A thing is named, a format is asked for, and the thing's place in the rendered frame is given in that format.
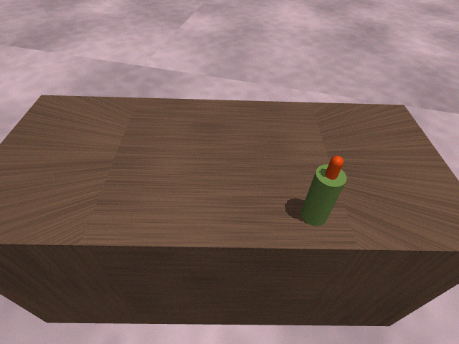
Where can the bottle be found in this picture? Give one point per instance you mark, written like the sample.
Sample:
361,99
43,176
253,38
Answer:
326,186

